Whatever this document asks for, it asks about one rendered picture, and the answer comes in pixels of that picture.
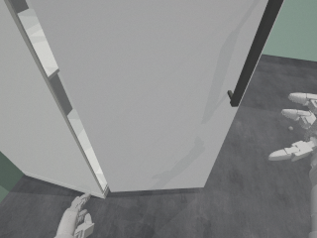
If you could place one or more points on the right robot hand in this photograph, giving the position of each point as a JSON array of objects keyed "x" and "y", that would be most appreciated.
[{"x": 308, "y": 121}]

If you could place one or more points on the handle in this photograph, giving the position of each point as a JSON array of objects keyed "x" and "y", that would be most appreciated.
[{"x": 270, "y": 13}]

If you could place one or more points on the fridge door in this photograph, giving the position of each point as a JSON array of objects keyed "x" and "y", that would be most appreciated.
[{"x": 149, "y": 80}]

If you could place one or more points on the left robot hand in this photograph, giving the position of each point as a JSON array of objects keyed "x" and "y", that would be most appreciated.
[{"x": 70, "y": 221}]

